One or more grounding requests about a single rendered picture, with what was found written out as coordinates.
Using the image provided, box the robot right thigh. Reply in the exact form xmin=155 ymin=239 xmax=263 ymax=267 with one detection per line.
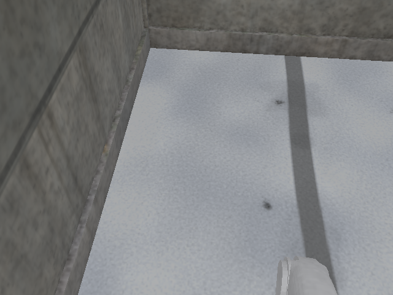
xmin=275 ymin=256 xmax=337 ymax=295

